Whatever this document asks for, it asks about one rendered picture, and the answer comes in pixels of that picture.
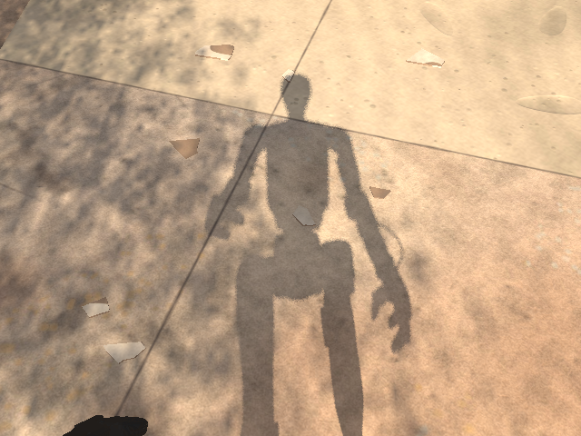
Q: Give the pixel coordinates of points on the robot left hand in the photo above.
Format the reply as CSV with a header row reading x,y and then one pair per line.
x,y
113,426

